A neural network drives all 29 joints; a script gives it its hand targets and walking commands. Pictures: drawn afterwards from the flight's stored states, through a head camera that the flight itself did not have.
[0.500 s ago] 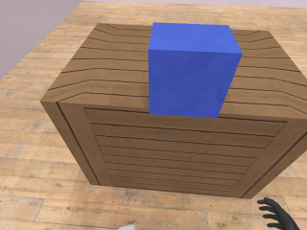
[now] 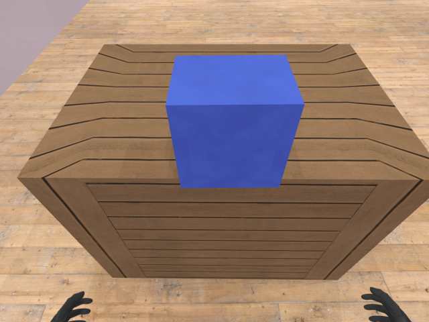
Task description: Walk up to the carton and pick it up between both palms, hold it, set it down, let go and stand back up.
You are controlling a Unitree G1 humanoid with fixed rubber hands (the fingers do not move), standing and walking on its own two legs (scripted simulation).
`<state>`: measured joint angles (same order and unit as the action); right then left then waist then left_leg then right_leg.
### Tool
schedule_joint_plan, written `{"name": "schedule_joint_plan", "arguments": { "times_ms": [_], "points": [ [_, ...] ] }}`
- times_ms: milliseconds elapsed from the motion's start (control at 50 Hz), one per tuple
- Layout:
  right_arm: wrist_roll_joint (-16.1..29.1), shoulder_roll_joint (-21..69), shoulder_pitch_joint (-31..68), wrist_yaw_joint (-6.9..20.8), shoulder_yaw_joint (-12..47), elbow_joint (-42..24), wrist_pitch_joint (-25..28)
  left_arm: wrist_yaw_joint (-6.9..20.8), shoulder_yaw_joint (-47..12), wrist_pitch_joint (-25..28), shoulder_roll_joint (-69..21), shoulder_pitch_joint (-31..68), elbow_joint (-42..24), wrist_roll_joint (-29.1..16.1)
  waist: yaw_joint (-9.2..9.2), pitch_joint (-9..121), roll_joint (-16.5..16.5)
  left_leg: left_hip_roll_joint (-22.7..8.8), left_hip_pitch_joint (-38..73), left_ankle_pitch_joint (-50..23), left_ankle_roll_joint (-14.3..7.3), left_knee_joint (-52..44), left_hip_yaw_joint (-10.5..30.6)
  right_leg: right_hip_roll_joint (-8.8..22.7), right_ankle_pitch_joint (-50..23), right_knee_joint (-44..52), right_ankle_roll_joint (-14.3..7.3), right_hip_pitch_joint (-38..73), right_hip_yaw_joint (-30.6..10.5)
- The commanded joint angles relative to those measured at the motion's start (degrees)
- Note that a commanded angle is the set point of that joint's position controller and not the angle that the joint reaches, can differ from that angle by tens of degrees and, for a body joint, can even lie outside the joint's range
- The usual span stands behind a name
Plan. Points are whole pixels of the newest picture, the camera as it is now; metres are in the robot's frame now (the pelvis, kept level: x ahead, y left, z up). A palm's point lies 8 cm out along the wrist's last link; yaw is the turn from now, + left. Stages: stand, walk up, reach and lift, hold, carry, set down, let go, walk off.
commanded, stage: walk up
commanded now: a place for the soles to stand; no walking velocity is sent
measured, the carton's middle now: (230, 125) +0.50 -0.03 +0.10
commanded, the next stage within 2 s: none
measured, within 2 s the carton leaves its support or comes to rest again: neither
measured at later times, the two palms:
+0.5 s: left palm out of the picture +0.10 +0.29 -0.10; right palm out of the picture +0.09 -0.31 -0.09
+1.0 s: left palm out of the picture +0.16 +0.26 -0.07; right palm out of the picture +0.12 -0.37 -0.10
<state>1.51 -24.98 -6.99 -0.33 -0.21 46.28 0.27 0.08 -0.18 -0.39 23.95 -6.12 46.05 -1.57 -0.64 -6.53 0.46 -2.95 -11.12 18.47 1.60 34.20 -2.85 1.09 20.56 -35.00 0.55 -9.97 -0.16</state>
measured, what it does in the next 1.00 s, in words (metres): steps on the spot: right foot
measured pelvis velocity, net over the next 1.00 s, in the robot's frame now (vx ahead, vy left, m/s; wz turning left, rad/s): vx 0.08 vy -0.05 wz -0.04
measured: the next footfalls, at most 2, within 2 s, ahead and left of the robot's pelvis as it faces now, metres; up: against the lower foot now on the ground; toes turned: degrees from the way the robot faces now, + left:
right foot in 0.78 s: +0.11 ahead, -0.16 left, +0.00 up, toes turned -2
left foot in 1.12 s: +0.27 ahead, +0.07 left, +0.00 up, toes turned -2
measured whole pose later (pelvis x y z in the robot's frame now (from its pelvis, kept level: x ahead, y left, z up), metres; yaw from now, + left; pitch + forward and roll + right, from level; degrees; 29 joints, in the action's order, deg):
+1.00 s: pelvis +0.08 -0.05 +0.00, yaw -2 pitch -6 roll -2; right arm -1.2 -24.3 -18.0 0.7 -5.0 47.1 -0.3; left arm -0.5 4.0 1.8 21.0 -17.2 44.4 1.4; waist 0.2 -8.0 -4.4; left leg -0.8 -22.9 25.2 0.0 55.6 4.4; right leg -0.9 18.1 -29.1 -1.6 -5.1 4.9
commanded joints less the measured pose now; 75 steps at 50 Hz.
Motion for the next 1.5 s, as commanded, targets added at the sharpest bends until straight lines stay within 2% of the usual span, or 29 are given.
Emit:
{"name": "schedule_joint_plan", "arguments": {
  "times_ms": [0,500,520,540,580,600,620,640,680,740,760,780,800,840,880,940,980,1020,1080,1100,1120,1140,1160,1180,1220,1260,1320,1360,1480],
  "points": [
    [-0.3,-11.2,2.9,-0.4,-3.4,-0.1,1.2,-0.3,3.1,1.3,12.2,2.5,0.1,0.1,0.61,9.0,1.6,-6.3,6.1,-21.8,-2.8,-8.1,5.0,7.6,-27.3,10.2,-3.1,1.4,-6.1],
    [-0.9,-7.8,6.0,-0.9,-4.0,13.1,1.5,-0.8,4.1,1.8,7.6,3.8,14.0,0.8,0.41,8.2,-0.3,-6.8,10.8,-18.8,-3.1,-17.9,2.7,6.4,-23.0,19.7,-2.1,3.5,-5.3],
    [-2.7,-8.2,0.6,-0.7,-5.6,11.8,1.8,0.2,5.5,1.5,8.0,-0.6,11.4,2.4,-0.07,11.0,0.7,-3.8,12.6,5.8,-5.4,-14.0,0.0,3.7,2.8,16.6,-4.8,2.7,-3.8],
    [-3.7,-8.4,-1.0,-0.5,-5.8,11.6,1.9,0.8,6.1,1.1,7.7,-0.1,10.8,2.8,-0.88,6.6,0.5,-4.6,11.3,15.3,-6.7,-14.7,2.8,3.6,13.4,15.6,-5.7,-3.9,-5.3],
    [-4.1,-10.7,-5.8,-0.3,-7.5,10.3,1.7,1.7,6.2,0.6,6.6,3.6,7.0,2.6,-4.14,-0.9,-6.2,-10.8,14.7,25.5,-10.3,-21.6,11.5,1.0,15.8,8.3,-4.9,-19.7,-2.6],
    [-4.4,-13.1,-8.9,-0.7,-8.6,9.9,1.9,1.9,6.4,0.7,6.0,5.5,4.5,2.8,-5.54,-2.7,-10.9,-18.5,15.0,27.1,-14.5,-28.5,19.7,-0.6,8.8,-2.6,-3.7,-22.8,1.6],
    [-5.4,-14.2,-9.0,-1.1,-9.0,8.8,2.2,1.9,6.8,0.7,6.2,5.2,2.9,3.8,-5.29,-4.5,-8.8,-24.4,14.5,20.9,-18.5,-30.5,25.6,1.8,11.9,-10.9,-3.0,-27.2,-3.0],
    [-5.2,-14.4,-8.6,-1.5,-9.3,7.4,2.6,2.0,7.4,0.9,7.8,3.7,1.2,3.9,-4.19,-4.6,-5.3,-25.6,13.0,16.1,-18.9,-29.8,24.7,5.2,12.0,-11.6,-3.1,-25.7,-6.2],
    [-5.0,-13.9,-6.0,-1.5,-9.4,4.6,3.1,2.4,7.5,2.1,7.5,-1.0,0.0,3.6,-1.65,-2.2,-9.6,-23.0,12.3,10.9,-16.2,-27.5,17.6,8.3,8.8,-5.2,-3.2,-21.0,-6.3],
    [-3.9,-9.7,-0.9,0.1,-8.0,1.0,1.9,2.8,7.9,2.6,6.6,-11.4,2.8,3.8,3.57,2.2,-7.6,-11.2,-5.1,10.3,-9.5,-14.4,1.2,0.8,-8.4,9.8,-3.8,7.1,2.6],
    [-4.1,-6.1,-2.0,0.6,-6.7,0.3,1.3,2.1,8.8,2.3,8.8,-16.3,4.3,3.9,5.41,3.7,1.1,-6.4,-14.0,15.6,-7.4,-2.7,-3.6,-0.4,-4.1,10.5,-3.9,16.5,1.2],
    [-3.0,-1.3,-0.7,1.3,-4.6,-2.4,0.8,1.1,10.1,2.3,15.1,-18.7,3.4,4.1,8.12,2.1,19.4,2.9,-26.3,20.7,-4.5,17.5,-8.6,12.4,17.4,25.1,-8.0,17.3,-22.4],
    [-2.5,-4.9,-0.5,1.1,-5.8,-4.6,0.1,0.4,10.4,2.2,17.6,-17.2,-0.2,4.4,8.24,-2.1,15.2,3.3,-27.0,19.9,-4.4,25.8,5.5,21.1,25.8,30.8,-14.3,7.7,-39.4],
    [-1.8,-9.0,-4.4,0.9,-7.4,-5.0,0.4,-0.7,9.7,2.7,15.6,-13.5,-2.6,3.5,4.78,-5.1,3.7,1.2,-27.6,11.4,-4.5,29.6,12.6,19.9,17.9,25.8,-15.2,8.5,-30.2],
    [-2.0,-9.3,-10.7,0.9,-7.6,-3.0,1.1,-1.3,8.4,3.0,13.2,-11.1,-4.6,2.7,2.37,-1.5,3.9,-0.7,-25.1,7.5,-3.4,25.8,12.5,18.1,-0.1,22.0,-12.9,10.5,-19.7],
    [-3.1,-7.8,-10.6,0.5,-6.7,-4.1,0.3,-1.4,7.3,3.6,11.7,-10.1,-7.2,2.8,2.42,-2.1,5.6,-0.8,-18.9,6.3,-0.6,21.2,10.6,19.7,-22.6,19.7,-14.0,4.4,-12.6],
    [-2.9,-5.9,-11.1,0.4,-5.5,-4.0,-0.1,-1.5,6.1,3.5,10.6,-7.6,-8.8,2.8,1.13,-0.7,6.5,-1.5,-12.2,1.9,-0.3,11.1,8.4,17.1,-41.1,14.2,-11.5,2.5,-4.3],
    [-2.6,-6.5,-9.8,0.1,-4.8,-3.0,-0.2,-1.4,5.0,3.0,10.6,-5.8,-9.5,2.1,1.44,0.8,9.6,0.5,-4.1,-3.1,-1.1,5.1,3.3,14.2,-47.3,8.2,-9.1,-0.6,0.2],
    [-2.5,-9.4,-9.9,-0.4,-5.7,-1.9,0.0,-0.9,3.7,1.9,10.7,-6.4,-9.6,0.9,-0.52,3.8,4.9,0.4,8.2,-25.7,-3.5,-6.5,5.9,9.7,-36.1,-2.6,-3.6,-6.7,2.4],
    [-2.6,-14.2,-8.3,-0.8,-7.0,-2.7,-0.2,-0.7,3.1,1.7,9.7,-8.6,-9.9,0.4,0.00,6.3,-4.6,-7.1,7.5,-32.6,-6.6,-7.6,17.3,4.9,-24.3,-9.9,-1.5,-7.7,4.7],
    [-1.7,-13.6,-5.2,-0.9,-6.3,-4.5,-0.5,-0.9,3.5,0.3,9.7,-12.7,-8.9,-0.1,0.37,9.8,-8.2,-13.3,-0.9,-26.2,-13.8,-10.3,26.5,0.4,-0.7,-13.9,0.5,-0.5,3.4],
    [-1.3,-12.3,-2.9,-1.1,-5.6,-4.8,-0.7,-1.6,4.4,-1.0,11.5,-12.3,-8.0,0.0,0.43,9.7,-8.1,-15.8,-5.3,-18.5,-16.8,-11.5,29.2,-0.2,16.7,-14.9,0.3,2.3,0.3],
    [-1.1,-12.1,-1.0,-1.0,-5.3,-5.0,-1.0,-1.9,4.6,-1.3,11.6,-11.6,-7.7,0.2,1.21,8.5,-7.2,-14.7,-7.2,-9.5,-16.0,-12.8,28.8,0.2,18.0,-13.1,-0.6,1.7,-1.2],
    [-1.2,-12.2,0.9,-0.9,-5.0,-5.3,-1.4,-1.9,4.3,-1.1,11.3,-12.6,-6.7,0.3,1.75,7.9,-8.4,-12.8,-7.4,-6.5,-14.1,-12.7,26.7,0.5,15.5,-9.4,-1.4,1.2,-1.0],
    [-0.6,-10.1,5.2,-0.4,-4.1,-5.7,-2.1,-2.1,4.0,0.2,11.6,-17.3,-3.6,0.4,3.81,8.4,-8.8,-8.4,-7.6,-13.5,-9.0,-7.4,19.0,2.9,1.3,7.1,-1.8,4.0,-3.6],
    [0.2,-9.9,5.9,0.3,-4.6,-4.2,-2.4,-1.7,4.0,1.4,14.9,-7.5,-4.0,1.0,0.26,3.9,-1.7,-1.9,-1.6,-12.6,-3.6,-2.2,11.3,9.5,5.2,14.3,-3.9,-8.3,-12.3],
    [-0.6,-9.7,5.6,0.3,-4.3,-2.0,-1.2,-1.3,3.5,2.7,13.3,-6.8,-2.1,0.6,0.35,10.3,-5.0,-4.3,7.9,-28.8,-5.5,-2.4,12.7,7.6,-14.2,10.5,-0.9,-3.8,-5.6],
    [-0.6,-8.8,6.8,0.3,-3.9,-0.6,-0.7,-1.4,3.0,3.0,12.2,-8.4,0.1,0.0,1.13,13.5,-1.6,-5.0,8.4,-36.1,-6.3,-2.4,11.3,7.3,-26.7,8.9,1.1,1.8,-3.6],
    [-0.4,-7.9,9.4,0.1,-2.9,3.4,-1.2,-1.2,3.1,2.2,11.5,-5.5,2.7,0.1,1.38,11.1,0.3,-4.0,7.2,-31.0,-5.8,-5.4,8.8,7.5,-25.3,11.7,-0.4,3.0,-2.3]
  ]
}}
